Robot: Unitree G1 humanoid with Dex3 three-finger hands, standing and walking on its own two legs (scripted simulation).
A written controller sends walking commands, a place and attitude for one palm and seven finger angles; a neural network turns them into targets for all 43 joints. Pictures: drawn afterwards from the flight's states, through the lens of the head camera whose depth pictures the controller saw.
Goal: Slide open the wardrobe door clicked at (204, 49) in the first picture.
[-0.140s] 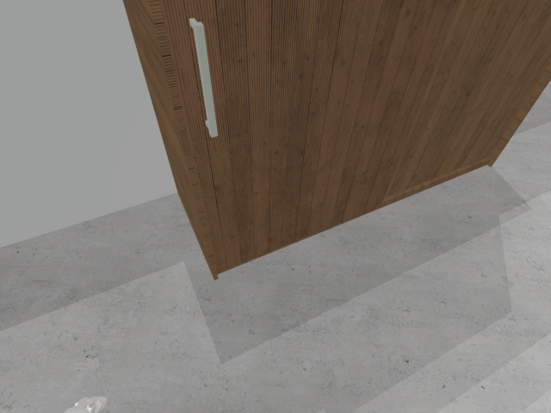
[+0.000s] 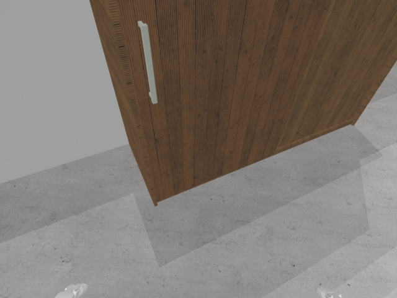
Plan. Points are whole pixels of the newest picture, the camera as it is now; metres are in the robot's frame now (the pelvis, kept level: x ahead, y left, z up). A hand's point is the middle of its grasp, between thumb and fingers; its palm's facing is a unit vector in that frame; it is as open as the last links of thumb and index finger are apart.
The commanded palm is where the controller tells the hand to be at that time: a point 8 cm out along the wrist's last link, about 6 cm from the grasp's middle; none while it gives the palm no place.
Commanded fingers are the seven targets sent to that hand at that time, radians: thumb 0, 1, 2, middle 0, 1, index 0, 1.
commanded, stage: stand and wait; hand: left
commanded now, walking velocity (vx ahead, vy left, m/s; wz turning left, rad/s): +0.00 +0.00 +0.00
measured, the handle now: (148, 65) +0.74 +0.21 +0.10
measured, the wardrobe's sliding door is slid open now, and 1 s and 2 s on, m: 0.00 0.00 0.00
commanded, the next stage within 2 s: look at it before walking up in 0.82 s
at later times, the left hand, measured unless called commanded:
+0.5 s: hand out of the picture +0.05 +0.23 -0.15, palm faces -0.02 -0.94 -0.33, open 7.4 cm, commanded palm none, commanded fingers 0.00 0.90 0.90 -0.20 -0.30 -0.20 -0.30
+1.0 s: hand out of the picture +0.06 +0.22 -0.15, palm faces -0.02 -0.95 -0.33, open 7.4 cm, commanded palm none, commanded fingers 0.00 0.90 0.90 -0.20 -0.30 -0.20 -0.30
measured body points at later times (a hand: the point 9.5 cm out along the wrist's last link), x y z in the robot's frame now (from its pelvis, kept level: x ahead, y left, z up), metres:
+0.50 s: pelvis -0.02 -0.02 +0.01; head -0.01 -0.02 +0.46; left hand +0.05 +0.28 -0.13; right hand +0.05 -0.32 -0.13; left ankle -0.02 +0.11 -0.74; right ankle -0.02 -0.14 -0.74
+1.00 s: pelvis -0.02 -0.02 +0.01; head -0.02 -0.02 +0.46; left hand +0.06 +0.27 -0.12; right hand +0.05 -0.32 -0.13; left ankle -0.02 +0.11 -0.74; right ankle -0.02 -0.14 -0.74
